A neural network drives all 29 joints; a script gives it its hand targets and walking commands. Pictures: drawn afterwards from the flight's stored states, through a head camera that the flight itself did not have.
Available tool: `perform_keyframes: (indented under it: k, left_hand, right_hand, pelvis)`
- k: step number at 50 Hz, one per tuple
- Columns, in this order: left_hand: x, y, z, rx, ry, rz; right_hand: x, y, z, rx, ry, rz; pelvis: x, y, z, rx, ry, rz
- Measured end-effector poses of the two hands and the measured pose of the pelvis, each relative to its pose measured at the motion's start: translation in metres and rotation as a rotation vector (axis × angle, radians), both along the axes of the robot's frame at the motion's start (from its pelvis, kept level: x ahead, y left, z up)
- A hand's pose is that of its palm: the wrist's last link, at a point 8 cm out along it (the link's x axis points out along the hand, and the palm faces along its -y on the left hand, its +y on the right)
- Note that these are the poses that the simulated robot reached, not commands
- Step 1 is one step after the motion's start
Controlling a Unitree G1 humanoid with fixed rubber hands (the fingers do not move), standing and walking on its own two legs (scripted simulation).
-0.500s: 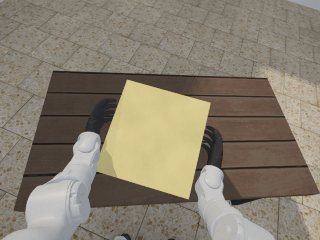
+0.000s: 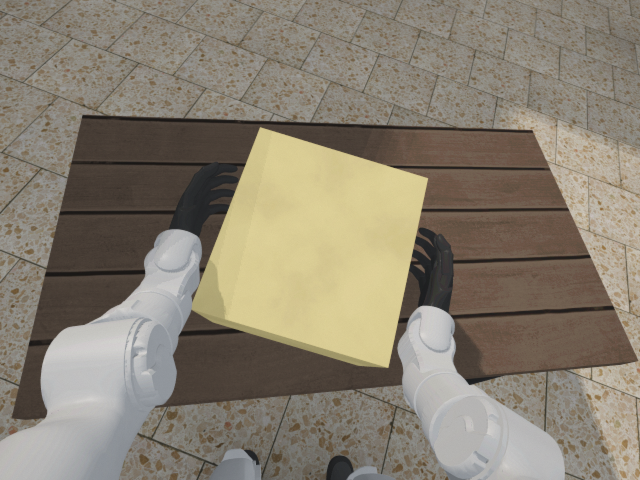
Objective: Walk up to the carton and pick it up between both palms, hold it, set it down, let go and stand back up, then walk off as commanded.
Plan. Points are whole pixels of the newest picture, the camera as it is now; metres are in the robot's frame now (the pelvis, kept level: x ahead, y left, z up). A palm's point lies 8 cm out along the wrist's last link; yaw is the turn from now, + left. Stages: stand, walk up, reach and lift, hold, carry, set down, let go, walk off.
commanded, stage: set down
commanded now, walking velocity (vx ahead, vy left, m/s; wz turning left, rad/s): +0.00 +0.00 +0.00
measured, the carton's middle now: (313, 255) +0.43 +0.00 -0.08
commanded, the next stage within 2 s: none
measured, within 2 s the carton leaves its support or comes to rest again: rests again in 1.18 s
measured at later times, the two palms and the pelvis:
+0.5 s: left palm (192, 218) +0.45 +0.17 -0.02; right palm (427, 295) +0.36 -0.15 -0.04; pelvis +0.00 -0.01 -0.01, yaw +0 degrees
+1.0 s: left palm (193, 216) +0.45 +0.17 -0.03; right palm (424, 296) +0.36 -0.15 -0.05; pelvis -0.01 -0.01 -0.02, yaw +0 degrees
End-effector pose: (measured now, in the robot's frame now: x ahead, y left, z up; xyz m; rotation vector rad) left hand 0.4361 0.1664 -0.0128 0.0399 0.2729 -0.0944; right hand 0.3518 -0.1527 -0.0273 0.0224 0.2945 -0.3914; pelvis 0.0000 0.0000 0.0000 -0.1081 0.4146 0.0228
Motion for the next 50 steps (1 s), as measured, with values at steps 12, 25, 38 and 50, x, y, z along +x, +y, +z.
perform_keyframes:
  k: [12,25,38,50]
  left_hand:
    - [0.003,0.0,-0.003,0.009,-0.008,-0.01]
    - [0.01,0.0,-0.009,0.023,-0.002,-0.035]
    - [0.014,0.001,-0.012,0.034,-0.013,-0.05]
    - [0.017,0.001,-0.015,0.033,-0.01,-0.061]
  right_hand:
    - [0.002,0.0,-0.006,0.016,-0.015,0.005]
    - [0.006,0.0,-0.015,0.02,-0.027,-0.001]
    - [0.007,0.0,-0.021,0.03,-0.046,-0.006]
    - [0.008,0.0,-0.025,0.037,-0.048,-0.003]
  pelvis:
    - [-0.005,-0.001,-0.006,-0.002,0.021,0.002]
    - [-0.004,-0.006,-0.012,-0.003,0.05,-0.004]
    - [-0.003,-0.005,-0.018,-0.01,0.061,-0.005]
    - [-0.006,-0.005,-0.022,-0.007,0.064,-0.003]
